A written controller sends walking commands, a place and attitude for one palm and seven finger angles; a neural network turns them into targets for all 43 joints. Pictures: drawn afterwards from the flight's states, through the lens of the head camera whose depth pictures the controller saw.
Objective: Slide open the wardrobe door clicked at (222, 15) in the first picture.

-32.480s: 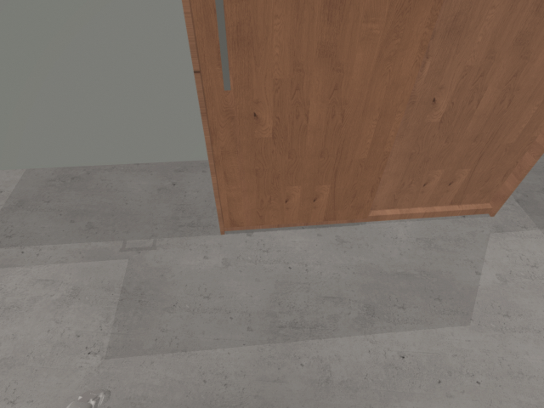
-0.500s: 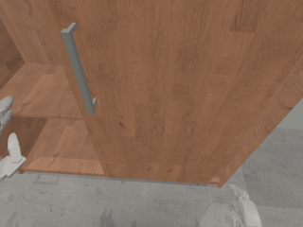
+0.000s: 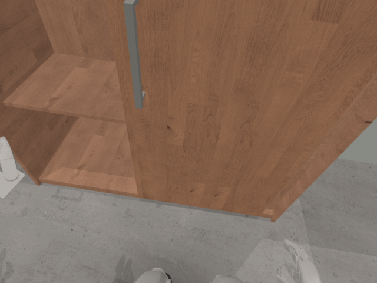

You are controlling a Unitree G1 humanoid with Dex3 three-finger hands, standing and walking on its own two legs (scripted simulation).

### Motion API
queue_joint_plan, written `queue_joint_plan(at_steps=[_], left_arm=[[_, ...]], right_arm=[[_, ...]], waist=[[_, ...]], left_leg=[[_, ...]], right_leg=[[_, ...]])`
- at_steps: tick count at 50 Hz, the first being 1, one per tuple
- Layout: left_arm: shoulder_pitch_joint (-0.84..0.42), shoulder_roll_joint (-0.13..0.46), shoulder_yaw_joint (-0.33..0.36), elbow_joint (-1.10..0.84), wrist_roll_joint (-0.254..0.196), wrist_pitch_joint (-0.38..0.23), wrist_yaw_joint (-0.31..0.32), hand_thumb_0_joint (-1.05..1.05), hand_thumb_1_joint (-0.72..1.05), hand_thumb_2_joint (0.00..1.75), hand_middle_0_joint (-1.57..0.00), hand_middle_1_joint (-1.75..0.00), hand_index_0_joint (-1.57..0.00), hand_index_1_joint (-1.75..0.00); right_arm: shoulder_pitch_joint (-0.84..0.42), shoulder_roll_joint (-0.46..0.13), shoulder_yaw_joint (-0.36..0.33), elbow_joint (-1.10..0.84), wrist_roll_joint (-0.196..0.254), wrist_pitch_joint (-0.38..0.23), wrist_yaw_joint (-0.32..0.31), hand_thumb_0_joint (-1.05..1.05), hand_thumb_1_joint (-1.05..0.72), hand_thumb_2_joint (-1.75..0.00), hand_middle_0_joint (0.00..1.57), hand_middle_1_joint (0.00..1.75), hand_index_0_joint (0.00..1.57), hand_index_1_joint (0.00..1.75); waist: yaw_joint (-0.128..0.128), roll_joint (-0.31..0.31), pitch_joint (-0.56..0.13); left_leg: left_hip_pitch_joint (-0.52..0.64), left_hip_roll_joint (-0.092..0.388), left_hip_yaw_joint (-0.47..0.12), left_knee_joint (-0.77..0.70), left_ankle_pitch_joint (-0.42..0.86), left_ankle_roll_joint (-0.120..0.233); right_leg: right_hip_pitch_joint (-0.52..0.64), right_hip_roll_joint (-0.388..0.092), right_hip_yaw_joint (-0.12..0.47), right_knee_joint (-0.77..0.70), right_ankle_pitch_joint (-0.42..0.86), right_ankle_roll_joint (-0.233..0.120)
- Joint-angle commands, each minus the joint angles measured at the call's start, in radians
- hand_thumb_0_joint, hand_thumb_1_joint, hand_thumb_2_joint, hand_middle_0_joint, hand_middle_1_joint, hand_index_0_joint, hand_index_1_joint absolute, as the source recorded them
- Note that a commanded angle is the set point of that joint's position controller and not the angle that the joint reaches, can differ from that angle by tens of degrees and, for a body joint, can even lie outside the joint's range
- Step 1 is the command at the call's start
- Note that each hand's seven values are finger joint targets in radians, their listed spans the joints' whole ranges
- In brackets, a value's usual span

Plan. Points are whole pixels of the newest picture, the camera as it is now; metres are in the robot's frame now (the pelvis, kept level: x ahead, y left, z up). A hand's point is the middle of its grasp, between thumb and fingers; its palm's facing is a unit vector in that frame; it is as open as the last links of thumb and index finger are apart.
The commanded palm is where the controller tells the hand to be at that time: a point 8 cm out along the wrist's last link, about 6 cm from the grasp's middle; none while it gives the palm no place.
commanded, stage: step back with the hand held close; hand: left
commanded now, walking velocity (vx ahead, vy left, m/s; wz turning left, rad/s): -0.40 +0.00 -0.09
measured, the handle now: (137, 59) +0.60 +0.18 +0.15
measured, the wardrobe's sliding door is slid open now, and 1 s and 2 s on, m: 0.57 0.57 0.57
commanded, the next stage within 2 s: stop stepping back and stand still in 0.16 s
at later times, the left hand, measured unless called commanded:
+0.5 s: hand out of the picture +0.14 +0.26 +0.18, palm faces +0.31 -0.87 -0.39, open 7.4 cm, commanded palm +0.06 +0.30 +0.19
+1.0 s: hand out of the picture +0.06 +0.29 +0.19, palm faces +0.39 -0.84 -0.38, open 7.4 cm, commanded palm -0.01 +0.34 +0.19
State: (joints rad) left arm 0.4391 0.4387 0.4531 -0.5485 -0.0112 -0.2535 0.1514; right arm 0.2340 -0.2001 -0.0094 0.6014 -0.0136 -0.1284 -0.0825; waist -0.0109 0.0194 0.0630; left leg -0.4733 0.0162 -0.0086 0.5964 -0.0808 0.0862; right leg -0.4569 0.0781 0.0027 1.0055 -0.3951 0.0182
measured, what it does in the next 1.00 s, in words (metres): walks backwards: right foot, then left foot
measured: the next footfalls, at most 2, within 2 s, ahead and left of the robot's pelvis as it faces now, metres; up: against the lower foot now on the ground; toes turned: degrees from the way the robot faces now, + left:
right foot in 0.20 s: -0.12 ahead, -0.12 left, +0.00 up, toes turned -6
left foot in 0.36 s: +0.03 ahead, +0.07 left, +0.00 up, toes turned -5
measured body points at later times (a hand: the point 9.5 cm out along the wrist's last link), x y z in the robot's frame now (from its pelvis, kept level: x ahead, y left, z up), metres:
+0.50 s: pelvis -0.11 +0.02 +0.01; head -0.11 +0.05 +0.46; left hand +0.12 +0.30 +0.20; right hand +0.02 -0.24 -0.04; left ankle -0.01 +0.07 -0.72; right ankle -0.13 -0.09 -0.70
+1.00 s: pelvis -0.17 +0.05 +0.01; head -0.19 +0.07 +0.46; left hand +0.03 +0.33 +0.21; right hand -0.05 -0.20 -0.06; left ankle -0.14 +0.19 -0.72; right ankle -0.16 -0.04 -0.69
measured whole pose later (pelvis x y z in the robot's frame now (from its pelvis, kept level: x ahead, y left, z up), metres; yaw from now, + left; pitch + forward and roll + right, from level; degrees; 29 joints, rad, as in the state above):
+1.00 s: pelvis -0.17 +0.05 +0.01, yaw -4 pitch -2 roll +1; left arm 0.46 0.41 0.42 -0.45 -0.02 -0.21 0.16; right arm 0.27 -0.18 0.00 0.65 -0.02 -0.16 -0.09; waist -0.04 -0.07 -0.03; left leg -0.26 0.06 0.07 0.59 -0.28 -0.02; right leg -0.40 0.00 -0.05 0.88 -0.45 -0.01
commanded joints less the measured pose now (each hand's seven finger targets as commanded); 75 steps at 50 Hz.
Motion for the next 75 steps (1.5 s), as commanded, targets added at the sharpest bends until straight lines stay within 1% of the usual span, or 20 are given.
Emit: queue_joint_plan(at_steps=[1, 7, 10, 11, 14, 16, 18, 22, 28, 29, 31, 43, 46, 53, 57, 58, 62, 65, 68, 75], left_arm=[[0.094, 0.136, 0.148, -0.096, -0.03, -0.065, 0.019, 0.0, 0.9, 0.9, -0.2, -0.3, -0.2, -0.3], [0.021, 0.123, 0.049, -0.175, -0.059, -0.05, 0.0, 0.0, 0.9, 0.9, -0.2, -0.3, -0.2, -0.3], [-0.084, 0.239, 0.087, -0.218, -0.045, -0.073, 0.01, 0.0, 0.9, 0.9, -0.2, -0.3, -0.2, -0.3], [-0.127, 0.285, 0.139, -0.242, -0.037, -0.083, 0.026, 0.0, 0.9, 0.9, -0.2, -0.3, -0.2, -0.3], [-0.058, 0.19, 0.092, -0.151, -0.024, -0.037, -0.003, 0.0, 0.9, 0.9, -0.2, -0.3, -0.2, -0.3], [-0.044, 0.18, 0.094, -0.121, -0.039, -0.011, -0.007, 0.0, 0.9, 0.9, -0.2, -0.3, -0.2, -0.3], [-0.028, 0.164, 0.086, -0.167, -0.044, -0.017, 0.003, 0.0, 0.9, 0.9, -0.2, -0.3, -0.2, -0.3], [0.017, 0.189, 0.117, -0.174, -0.061, -0.014, 0.009, 0.0, 0.9, 0.9, -0.2, -0.3, -0.2, -0.3], [0.199, 0.16, 0.109, -0.196, -0.025, 0.003, 0.005, 0.0, 0.9, 0.9, -0.2, -0.3, -0.2, -0.3], [0.198, 0.174, 0.111, -0.193, -0.022, 0.011, 0.006, 0.0, 0.9, 0.9, -0.2, -0.3, -0.2, -0.3], [0.131, 0.194, 0.136, -0.184, -0.023, 0.02, 0.01, 0.0, 0.9, 0.9, -0.2, -0.3, -0.2, -0.3], [-0.179, 0.136, 0.001, -0.108, 0.005, -0.01, 0.034, 0.0, 0.9, 0.9, -0.2, -0.3, -0.2, -0.3], [-0.151, 0.189, 0.068, -0.221, 0.002, -0.044, 0.041, 0.0, 0.9, 0.9, -0.2, -0.3, -0.2, -0.3], [0.094, 0.149, 0.114, -0.081, -0.015, -0.007, 0.027, 0.0, 0.9, 0.9, -0.2, -0.3, -0.2, -0.3], [0.003, 0.167, 0.094, -0.022, -0.017, 0.005, 0.025, 0.0, 0.9, 0.9, -0.2, -0.3, -0.2, -0.3], [-0.036, -0.013, -0.266, 0.623, 0.078, 0.176, -0.1, 0.0, 0.9, 0.9, -0.2, -0.3, -0.2, -0.3], [-0.124, -0.099, -0.338, 0.702, 0.041, 0.264, -0.135, 0.0, 0.9, 0.9, -0.2, -0.3, -0.2, -0.3], [-0.166, -0.069, -0.369, 0.887, 0.041, 0.264, -0.133, 0.0, 0.9, 0.9, -0.2, -0.3, -0.2, -0.3], [-0.138, -0.092, -0.392, 1.046, 0.039, 0.273, -0.14, 0.0, 0.9, 0.9, -0.2, -0.3, -0.2, -0.3], [-0.15, -0.103, -0.395, 1.365, 0.035, 0.241, -0.14, 0.0, 0.9, 0.9, -0.2, -0.3, -0.2, -0.3]], right_arm=[[-0.102, -0.15, -0.082, -0.139, 0.014, -0.078, 0.021, 0.0, -0.9, -0.9, 0.2, 0.3, 0.2, 0.3], [-0.092, -0.127, -0.05, -0.089, 0.003, -0.075, 0.028, 0.0, -0.9, -0.9, 0.2, 0.3, 0.2, 0.3], [-0.131, -0.095, -0.037, -0.069, 0.002, -0.048, 0.015, 0.0, -0.9, -0.9, 0.2, 0.3, 0.2, 0.3], [-0.158, -0.089, -0.024, -0.071, -0.012, -0.061, 0.01, 0.0, -0.9, -0.9, 0.2, 0.3, 0.2, 0.3], [-0.16, -0.088, -0.021, -0.118, 0.018, -0.056, -0.003, 0.0, -0.9, -0.9, 0.2, 0.3, 0.2, 0.3], [-0.135, -0.101, -0.013, -0.101, 0.021, -0.047, -0.013, 0.0, -0.9, -0.9, 0.2, 0.3, 0.2, 0.3], [-0.105, -0.157, -0.033, -0.114, 0.02, -0.075, -0.012, 0.0, -0.9, -0.9, 0.2, 0.3, 0.2, 0.3], [-0.102, -0.122, -0.028, -0.123, 0.004, -0.098, 0.001, 0.0, -0.9, -0.9, 0.2, 0.3, 0.2, 0.3], [-0.125, -0.136, -0.04, -0.161, -0.003, -0.042, 0.016, 0.0, -0.9, -0.9, 0.2, 0.3, 0.2, 0.3], [-0.123, -0.134, -0.046, -0.159, -0.004, -0.032, 0.013, 0.0, -0.9, -0.9, 0.2, 0.3, 0.2, 0.3], [-0.098, -0.143, -0.064, -0.135, -0.001, -0.008, 0.012, 0.0, -0.9, -0.9, 0.2, 0.3, 0.2, 0.3], [-0.063, -0.124, -0.028, -0.073, -0.015, -0.083, -0.036, 0.0, -0.9, -0.9, 0.2, 0.3, 0.2, 0.3], [-0.062, -0.14, -0.034, -0.113, -0.006, -0.093, -0.022, 0.0, -0.9, -0.9, 0.2, 0.3, 0.2, 0.3], [-0.066, -0.13, -0.034, -0.105, 0.002, -0.072, 0.012, 0.0, -0.9, -0.9, 0.2, 0.3, 0.2, 0.3], [-0.083, -0.12, -0.036, -0.103, 0.005, -0.059, 0.021, 0.0, -0.9, -0.9, 0.2, 0.3, 0.2, 0.3], [-0.142, -0.224, -0.068, 0.051, 0.003, -0.034, 0.109, 0.0, -0.9, -0.9, 0.2, 0.3, 0.2, 0.3], [0.014, -0.091, -0.02, 0.036, 0.01, 0.104, 0.092, 0.0, -0.9, -0.9, 0.2, 0.3, 0.2, 0.3], [0.038, -0.116, -0.024, 0.079, -0.017, 0.13, 0.094, 0.0, -0.9, -0.9, 0.2, 0.3, 0.2, 0.3], [-0.018, -0.243, -0.042, 0.106, -0.038, 0.125, 0.085, 0.0, -0.9, -0.9, 0.2, 0.3, 0.2, 0.3], [-0.038, -0.11, -0.015, 0.239, -0.024, 0.131, 0.068, 0.0, -0.9, -0.9, 0.2, 0.3, 0.2, 0.3]], waist=[[0.035, 0.167, -0.194], [0.026, 0.194, -0.233], [0.041, -0.236, -0.167], [0.053, -0.186, -0.185], [0.032, -0.211, -0.161], [-0.002, 0.02, -0.17], [0.014, 0.326, -0.247], [0.012, 0.137, -0.212], [0.03, 0.192, -0.177], [0.035, 0.09, -0.184], [0.033, -0.286, -0.115], [-0.005, -0.017, -0.073], [-0.004, 0.35, -0.041], [0.011, 0.163, -0.087], [0.021, -0.236, -0.08], [-0.015, -0.111, -0.013], [-0.031, -0.241, -0.117], [-0.034, -0.286, -0.116], [0.007, 0.05, -0.137], [0.002, 0.158, -0.14]], left_leg=[[-0.024, 0.245, -0.236, -0.429, -0.541, 0.051], [0.211, 0.173, -0.136, -0.396, -0.343, -0.131], [0.234, -0.013, 0.028, 0.298, -0.268, -0.137], [0.119, -0.04, 0.029, 0.415, -0.369, -0.14], [0.052, 0.002, 0.019, 0.245, -0.243, -0.103], [0.244, -0.045, 0.085, -0.07, -0.018, -0.09], [0.434, 0.156, -0.165, -0.229, 0.381, -0.033], [0.278, 0.256, -0.415, -0.48, -0.329, -0.044], [-0.128, 0.089, -0.088, -0.412, -0.645, -0.105], [-0.132, 0.035, -0.032, -0.231, -0.609, -0.106], [-0.18, -0.061, 0.021, 0.464, -0.406, -0.091], [0.292, -0.002, 0.122, -0.12, -0.347, -0.042], [0.346, 0.37, -0.462, -0.418, -0.414, 0.115], [-0.031, 0.183, -0.028, -0.22, -0.524, -0.008], [-0.16, 0.01, 0.038, 0.446, -0.435, -0.082], [-0.233, 0.134, -0.03, 0.506, -0.5, -0.08], [0.01, 0.041, 0.09, 0.267, -0.356, -0.104], [0.208, 0.007, 0.092, 0.008, -0.145, -0.091], [0.206, 0.248, -0.18, -0.137, 0.112, 0.036], [0.186, 0.088, 0.018, -0.144, -0.185, -0.066]], right_leg=[[0.189, 0.016, -0.023, 0.059, -0.087, -0.005], [0.28, -0.027, -0.055, -0.693, -0.086, -0.066], [-0.003, -0.425, 0.307, -0.878, 0.303, -0.179], [0.07, -0.447, 0.251, -0.786, 0.621, -0.203], [0.255, -0.321, 0.096, -0.576, 0.839, -0.149], [0.2, -0.231, 0.009, -0.466, 0.665, -0.084], [0.096, -0.072, -0.024, -0.239, 0.143, -0.015], [0.121, -0.05, 0.041, -0.209, -0.104, -0.017], [0.567, 0.004, -0.108, -0.516, -0.07, -0.066], [0.552, -0.05, -0.042, -0.61, -0.115, -0.097], [0.224, -0.462, 0.549, -0.91, -0.399, -0.277], [0.045, -0.241, 0.116, -0.624, -0.274, -0.143], [-0.174, -0.061, -0.061, -0.052, -0.148, -0.023], [0.367, -0.053, -0.12, -0.46, 0.039, -0.018], [0.319, -0.439, 0.492, -0.78, 0.026, -0.22], [0.222, -0.522, 0.226, -0.605, 0.555, -0.212], [0.194, -0.332, -0.03, -0.483, 0.656, -0.182], [0.142, -0.301, -0.033, -0.469, 0.485, -0.118], [0.117, -0.155, -0.077, -0.35, 0.057, -0.013], [0.25, -0.23, 0.041, -0.63, 0.159, -0.074]])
